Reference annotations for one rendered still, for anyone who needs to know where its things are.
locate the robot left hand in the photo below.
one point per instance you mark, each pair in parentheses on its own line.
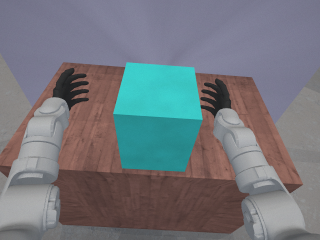
(64,87)

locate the robot right hand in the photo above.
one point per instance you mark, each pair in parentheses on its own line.
(222,97)

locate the robot right forearm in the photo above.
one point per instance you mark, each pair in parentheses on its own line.
(253,173)

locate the carton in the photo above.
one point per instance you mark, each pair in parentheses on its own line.
(157,116)

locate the left robot upper arm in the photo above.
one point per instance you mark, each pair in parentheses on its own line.
(27,211)

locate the pedestal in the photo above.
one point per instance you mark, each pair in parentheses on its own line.
(94,189)

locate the robot left forearm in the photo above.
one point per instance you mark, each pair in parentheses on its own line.
(37,162)

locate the right robot upper arm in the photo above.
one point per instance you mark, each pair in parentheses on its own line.
(273,215)

